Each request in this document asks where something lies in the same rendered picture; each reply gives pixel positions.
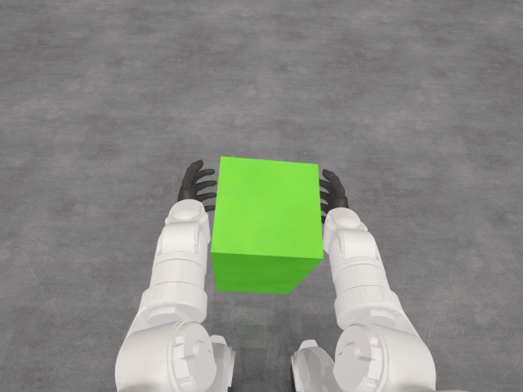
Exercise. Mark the carton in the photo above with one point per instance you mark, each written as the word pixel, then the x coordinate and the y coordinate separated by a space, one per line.
pixel 267 232

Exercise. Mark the left robot hand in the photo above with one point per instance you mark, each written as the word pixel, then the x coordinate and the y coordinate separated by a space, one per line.
pixel 189 188

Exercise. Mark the robot right thigh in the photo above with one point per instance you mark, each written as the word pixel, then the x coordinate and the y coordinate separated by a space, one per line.
pixel 313 371

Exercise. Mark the left robot forearm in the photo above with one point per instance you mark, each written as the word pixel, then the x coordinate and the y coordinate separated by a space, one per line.
pixel 177 283

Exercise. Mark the right robot upper arm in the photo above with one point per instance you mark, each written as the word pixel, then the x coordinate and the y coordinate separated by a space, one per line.
pixel 373 358

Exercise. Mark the left robot shin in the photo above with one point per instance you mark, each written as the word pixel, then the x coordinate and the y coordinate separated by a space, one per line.
pixel 217 339

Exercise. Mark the right robot hand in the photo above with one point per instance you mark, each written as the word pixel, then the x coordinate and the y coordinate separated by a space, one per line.
pixel 336 196

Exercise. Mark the left robot upper arm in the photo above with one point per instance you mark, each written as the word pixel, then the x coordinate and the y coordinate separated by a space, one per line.
pixel 173 357

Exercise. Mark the right robot forearm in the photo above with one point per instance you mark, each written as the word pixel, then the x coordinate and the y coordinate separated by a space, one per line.
pixel 363 292

